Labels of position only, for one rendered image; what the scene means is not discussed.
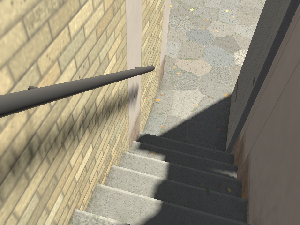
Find stairs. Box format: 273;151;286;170
68;132;251;225

